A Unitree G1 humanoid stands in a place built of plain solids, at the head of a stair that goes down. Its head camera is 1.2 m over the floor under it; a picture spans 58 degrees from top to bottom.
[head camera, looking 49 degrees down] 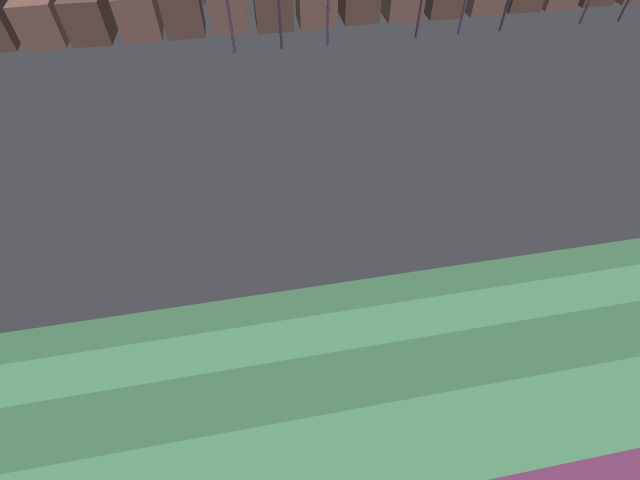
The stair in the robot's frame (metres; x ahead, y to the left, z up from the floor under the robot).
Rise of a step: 0.20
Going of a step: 0.30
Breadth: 5.76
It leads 10 degrees to the left of straight ahead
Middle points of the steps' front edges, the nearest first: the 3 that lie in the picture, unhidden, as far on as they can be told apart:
1.01 -1.27 -0.39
1.31 -1.22 -0.59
1.60 -1.17 -0.78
